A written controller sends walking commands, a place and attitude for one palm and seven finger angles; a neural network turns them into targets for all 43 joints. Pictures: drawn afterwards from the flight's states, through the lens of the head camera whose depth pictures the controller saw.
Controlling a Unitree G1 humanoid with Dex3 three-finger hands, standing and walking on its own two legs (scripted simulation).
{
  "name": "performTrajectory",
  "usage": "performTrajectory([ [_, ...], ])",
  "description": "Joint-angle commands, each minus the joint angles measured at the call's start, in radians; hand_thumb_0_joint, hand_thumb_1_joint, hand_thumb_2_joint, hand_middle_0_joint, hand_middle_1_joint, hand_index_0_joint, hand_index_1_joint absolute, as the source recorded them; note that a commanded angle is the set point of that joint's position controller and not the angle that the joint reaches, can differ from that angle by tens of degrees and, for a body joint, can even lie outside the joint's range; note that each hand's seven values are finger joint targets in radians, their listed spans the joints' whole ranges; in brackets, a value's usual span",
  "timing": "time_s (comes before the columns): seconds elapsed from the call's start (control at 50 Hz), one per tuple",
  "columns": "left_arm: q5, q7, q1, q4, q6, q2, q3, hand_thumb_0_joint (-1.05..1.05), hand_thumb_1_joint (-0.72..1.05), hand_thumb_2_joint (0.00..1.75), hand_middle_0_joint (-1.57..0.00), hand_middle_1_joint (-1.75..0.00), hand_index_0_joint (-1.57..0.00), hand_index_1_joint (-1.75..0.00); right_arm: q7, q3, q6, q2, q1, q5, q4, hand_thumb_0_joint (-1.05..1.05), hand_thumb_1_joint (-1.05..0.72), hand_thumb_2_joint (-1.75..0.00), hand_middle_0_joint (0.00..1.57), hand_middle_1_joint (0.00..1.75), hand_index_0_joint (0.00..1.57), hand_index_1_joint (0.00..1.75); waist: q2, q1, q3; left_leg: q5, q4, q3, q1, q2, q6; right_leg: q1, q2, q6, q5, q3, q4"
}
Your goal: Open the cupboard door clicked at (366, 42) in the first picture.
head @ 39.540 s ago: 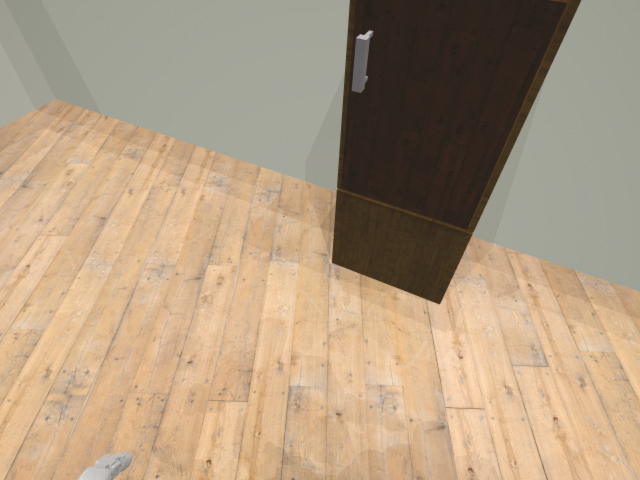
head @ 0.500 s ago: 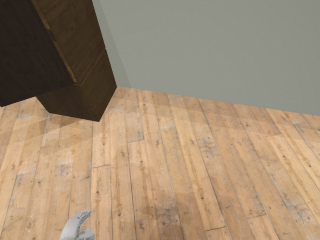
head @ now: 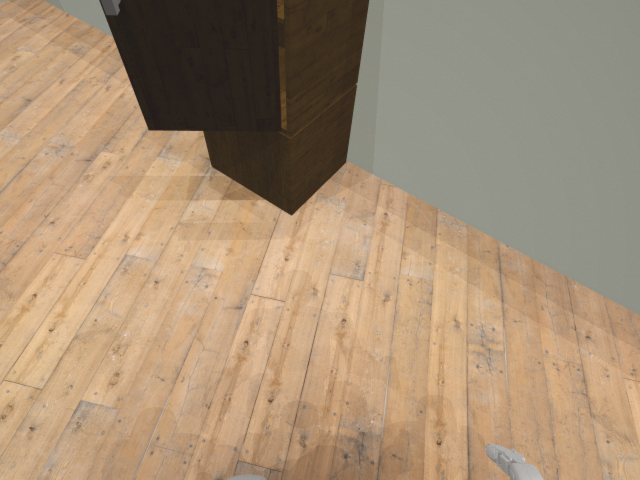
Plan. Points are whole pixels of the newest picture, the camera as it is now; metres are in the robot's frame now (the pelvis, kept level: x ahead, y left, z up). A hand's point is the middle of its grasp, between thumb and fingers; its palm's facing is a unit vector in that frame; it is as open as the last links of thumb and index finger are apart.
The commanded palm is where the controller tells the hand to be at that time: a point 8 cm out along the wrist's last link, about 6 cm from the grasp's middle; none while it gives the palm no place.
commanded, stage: turn to face it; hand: left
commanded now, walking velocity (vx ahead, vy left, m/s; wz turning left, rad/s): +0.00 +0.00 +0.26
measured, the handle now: out of the picture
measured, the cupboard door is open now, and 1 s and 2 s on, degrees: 39 39 39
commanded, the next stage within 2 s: take the last steps up to it in 0.02 s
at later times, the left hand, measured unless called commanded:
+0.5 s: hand out of the picture +0.07 +0.17 -0.14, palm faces +0.20 -0.95 -0.24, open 7.3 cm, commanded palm none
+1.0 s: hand out of the picture +0.12 +0.29 -0.17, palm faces +0.33 -0.93 -0.17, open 7.4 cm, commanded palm none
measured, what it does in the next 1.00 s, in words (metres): walks ahead: right foot, then left foot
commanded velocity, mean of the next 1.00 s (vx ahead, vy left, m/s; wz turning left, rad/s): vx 0.27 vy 0.12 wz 0.14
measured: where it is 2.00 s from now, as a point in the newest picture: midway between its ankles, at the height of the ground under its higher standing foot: (244, 372)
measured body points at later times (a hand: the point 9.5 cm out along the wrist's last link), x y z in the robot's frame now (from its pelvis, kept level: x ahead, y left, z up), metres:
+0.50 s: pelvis +0.05 -0.01 +0.02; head +0.07 -0.04 +0.46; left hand +0.06 +0.22 -0.12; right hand +0.09 -0.26 -0.15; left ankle +0.00 +0.11 -0.64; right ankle +0.03 -0.12 -0.72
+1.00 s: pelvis +0.20 +0.13 +0.00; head +0.24 +0.15 +0.45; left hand +0.10 +0.34 -0.16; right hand +0.35 -0.07 -0.14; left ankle +0.20 +0.20 -0.72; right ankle +0.13 -0.03 -0.62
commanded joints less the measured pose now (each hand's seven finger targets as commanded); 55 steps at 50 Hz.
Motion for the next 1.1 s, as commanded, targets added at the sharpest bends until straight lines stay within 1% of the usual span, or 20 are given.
performTrajectory([
  [0.0, 0.005, 0.003, -0.078, -0.104, -0.009, 0.044, 0.012, 0.00, 0.90, 0.90, -0.20, -0.30, -0.20, -0.30, -0.040, -0.032, -0.013, -0.199, 0.134, -0.013, -0.027, 0.00, -0.90, -0.90, 0.20, 0.30, 0.20, 0.30, 0.292, -0.064, -0.168, 0.719, -0.237, -0.310, 0.227, 0.330, 0.180, -0.228, 0.030, 0.014, -0.025, 0.170, 0.275],
  [0.12, 0.005, -0.006, -0.025, -0.049, -0.006, 0.031, 0.007, 0.00, 0.90, 0.90, -0.20, -0.30, -0.20, -0.30, -0.046, -0.006, -0.032, -0.141, 0.141, -0.006, -0.020, 0.00, -0.90, -0.90, 0.20, 0.30, 0.20, 0.30, 0.169, -0.023, -0.146, 0.748, -0.249, -0.216, 0.220, 0.249, 0.141, -0.188, 0.068, 0.025, 0.120, 0.164, 0.227],
  [0.22, 0.010, -0.024, -0.103, -0.085, -0.024, 0.014, 0.005, 0.00, 0.90, 0.90, -0.20, -0.30, -0.20, -0.30, -0.032, -0.012, -0.034, -0.140, 0.187, -0.013, 0.000, 0.00, -0.90, -0.90, 0.20, 0.30, 0.20, 0.30, 0.235, -0.045, -0.094, 0.263, -0.310, -0.279, 0.165, 0.226, 0.165, -0.152, 0.096, 0.010, 0.069, 0.110, 0.022],
  [0.3, 0.012, -0.035, -0.007, -0.059, -0.047, 0.005, 0.015, 0.00, 0.90, 0.90, -0.20, -0.30, -0.20, -0.30, -0.026, -0.018, -0.030, -0.130, 0.145, -0.010, -0.004, 0.00, -0.90, -0.90, 0.20, 0.30, 0.20, 0.30, 0.183, 0.014, -0.064, -0.031, -0.254, -0.299, -0.026, 0.173, 0.131, 0.117, 0.146, -0.005, 0.154, 0.061, -0.263],
  [0.32, 0.015, -0.032, 0.077, -0.031, -0.057, 0.023, 0.025, 0.00, 0.90, 0.90, -0.20, -0.30, -0.20, -0.30, -0.023, -0.017, -0.033, -0.113, 0.124, -0.004, -0.006, 0.00, -0.90, -0.90, 0.20, 0.30, 0.20, 0.30, 0.096, 0.062, -0.081, -0.097, -0.140, -0.253, -0.140, 0.112, 0.091, 0.284, 0.121, -0.014, 0.211, 0.088, -0.391],
  [0.34, 0.029, -0.021, 0.164, -0.007, -0.071, 0.110, 0.041, 0.00, 0.90, 0.90, -0.20, -0.30, -0.20, -0.30, -0.014, -0.008, -0.040, -0.052, 0.123, 0.011, -0.019, 0.00, -0.90, -0.90, 0.20, 0.30, 0.20, 0.30, -0.137, 0.100, -0.094, -0.207, 0.106, -0.117, -0.350, -0.010, 0.026, 0.459, -0.095, -0.068, 0.052, 0.332, -0.528],
  [0.36, 0.021, -0.010, 0.217, -0.004, -0.070, 0.183, 0.055, 0.00, 0.90, 0.90, -0.20, -0.30, -0.20, -0.30, -0.011, -0.004, -0.039, -0.040, 0.065, 0.000, -0.061, 0.00, -0.90, -0.90, 0.20, 0.30, 0.20, 0.30, -0.307, 0.131, -0.059, -0.319, 0.374, -0.091, -0.480, -0.043, -0.015, 0.429, -0.349, -0.170, -0.020, 0.674, -0.665],
  [0.38, 0.010, -0.004, 0.179, -0.013, -0.070, 0.159, 0.046, 0.00, 0.90, 0.90, -0.20, -0.30, -0.20, -0.30, -0.004, -0.017, -0.030, -0.094, 0.034, -0.014, -0.064, 0.00, -0.90, -0.90, 0.20, 0.30, 0.20, 0.30, -0.155, 0.103, 0.018, -0.226, 0.521, -0.168, -0.490, 0.016, -0.018, 0.279, -0.377, -0.211, -0.148, 0.689, -0.723],
  [0.44, 0.009, -0.002, 0.015, -0.025, -0.096, 0.044, 0.017, 0.00, 0.90, 0.90, -0.20, -0.30, -0.20, -0.30, 0.016, -0.026, -0.010, -0.058, 0.122, -0.019, 0.015, 0.00, -0.90, -0.90, 0.20, 0.30, 0.20, 0.30, -0.126, -0.013, 0.070, 0.042, 0.616, -0.172, -0.402, 0.084, -0.044, 0.092, -0.239, -0.121, -0.003, 0.411, -0.716],
  [0.5, 0.004, -0.005, 0.060, 0.002, -0.116, 0.020, 0.013, 0.00, 0.90, 0.90, -0.20, -0.30, -0.20, -0.30, 0.024, -0.017, -0.004, -0.016, 0.163, -0.012, 0.054, 0.00, -0.90, -0.90, 0.20, 0.30, 0.20, 0.30, -0.105, -0.016, 0.005, 0.142, 0.561, -0.110, -0.387, 0.074, -0.076, 0.187, -0.151, -0.083, 0.355, 0.166, -0.665],
  [0.6, 0.009, -0.001, 0.181, 0.074, -0.127, 0.033, 0.009, 0.00, 0.90, 0.90, -0.20, -0.30, -0.20, -0.30, 0.030, -0.006, -0.007, 0.013, 0.094, -0.007, 0.050, 0.00, -0.90, -0.90, 0.20, 0.30, 0.20, 0.30, -0.074, 0.022, -0.018, 0.152, 0.438, -0.049, -0.440, 0.085, -0.085, 0.330, -0.168, -0.100, 0.655, 0.082, -0.615],
  [0.74, 0.024, 0.003, 0.192, 0.118, -0.115, 0.067, 0.009, 0.00, 0.90, 0.90, -0.20, -0.30, -0.20, -0.30, 0.045, 0.016, -0.032, 0.020, -0.016, -0.001, 0.012, 0.00, -0.90, -0.90, 0.20, 0.30, 0.20, 0.30, -0.169, 0.032, 0.034, 0.081, 0.075, 0.042, -0.284, 0.071, -0.043, 0.316, -0.205, -0.114, 0.725, 0.027, -0.555],
  [0.78, 0.020, 0.003, 0.157, 0.112, -0.112, 0.090, 0.017, 0.00, 0.90, 0.90, -0.20, -0.30, -0.20, -0.30, 0.035, 0.013, -0.047, 0.001, 0.087, -0.003, 0.036, 0.00, -0.90, -0.90, 0.20, 0.30, 0.20, 0.30, -0.150, -0.023, -0.023, 0.043, -0.021, 0.089, -0.085, 0.011, -0.013, 0.275, -0.197, -0.106, 0.911, -0.009, -0.425],
  [0.8, 0.016, 0.003, 0.131, 0.108, -0.111, 0.097, 0.019, 0.00, 0.90, 0.90, -0.20, -0.30, -0.20, -0.30, 0.026, 0.005, -0.055, -0.025, 0.223, -0.008, 0.077, 0.00, -0.90, -0.90, 0.20, 0.30, 0.20, 0.30, -0.119, -0.091, -0.094, 0.104, -0.098, 0.105, 0.115, -0.021, -0.002, 0.206, -0.165, -0.084, 0.930, -0.045, -0.276],
  [0.82, 0.010, -0.006, 0.136, 0.095, -0.109, 0.064, 0.014, 0.00, 0.90, 0.90, -0.20, -0.30, -0.20, -0.30, 0.012, -0.014, -0.061, -0.104, 0.377, -0.013, 0.115, 0.00, -0.90, -0.90, 0.20, 0.30, 0.20, 0.30, 0.010, -0.153, -0.210, 0.143, -0.115, 0.060, 0.339, 0.036, 0.016, 0.108, -0.116, -0.064, 0.743, -0.066, -0.056],
  [0.84, -0.005, -0.017, 0.187, 0.077, -0.100, -0.007, 0.003, 0.00, 0.90, 0.90, -0.20, -0.30, -0.20, -0.30, -0.004, -0.048, -0.070, -0.235, 0.470, -0.023, 0.131, 0.00, -0.90, -0.90, 0.20, 0.30, 0.20, 0.30, 0.326, -0.160, -0.322, 0.238, -0.149, -0.347, 0.553, 0.304, 0.111, -0.182, 0.064, -0.019, 0.058, -0.060, 0.255],
  [0.86, -0.004, -0.007, 0.113, 0.040, -0.094, -0.024, -0.004, 0.00, 0.90, 0.90, -0.20, -0.30, -0.20, -0.30, -0.024, -0.053, -0.060, -0.255, 0.509, -0.012, 0.137, 0.00, -0.90, -0.90, 0.20, 0.30, 0.20, 0.30, 0.324, -0.173, -0.371, 0.308, -0.275, -0.482, 0.562, 0.383, 0.169, -0.279, 0.101, -0.052, -0.091, 0.086, 0.444],
  [0.92, 0.003, -0.007, 0.005, 0.040, -0.086, -0.042, -0.001, 0.00, 0.90, 0.90, -0.20, -0.30, -0.20, -0.30, -0.041, -0.016, -0.082, -0.116, 0.308, -0.013, 0.085, 0.00, -0.90, -0.90, 0.20, 0.30, 0.20, 0.30, 0.168, -0.085, -0.153, 0.405, -0.304, -0.284, 0.268, 0.351, 0.155, -0.338, 0.006, -0.075, 0.143, 0.189, 0.556],
  [0.98, 0.015, -0.016, 0.070, 0.070, -0.063, -0.070, -0.001, 0.00, 0.90, 0.90, -0.20, -0.30, -0.20, -0.30, -0.041, 0.012, -0.107, -0.034, 0.274, -0.011, 0.084, 0.00, -0.90, -0.90, 0.20, 0.30, 0.20, 0.30, 0.134, -0.017, -0.055, 0.457, -0.380, -0.144, 0.117, 0.293, 0.135, -0.264, 0.006, -0.057, 0.201, 0.172, 0.440],
  [1.08, 0.016, -0.021, 0.007, 0.031, -0.045, -0.068, 0.005, 0.00, 0.90, 0.90, -0.20, -0.30, -0.20, -0.30, -0.038, 0.011, -0.113, -0.021, 0.310, -0.009, 0.094, 0.00, -0.90, -0.90, 0.20, 0.30, 0.20, 0.30, 0.088, 0.000, -0.035, 0.467, -0.449, -0.099, 0.166, 0.277, 0.147, -0.325, 0.019, -0.045, 0.312, 0.166, 0.291],
])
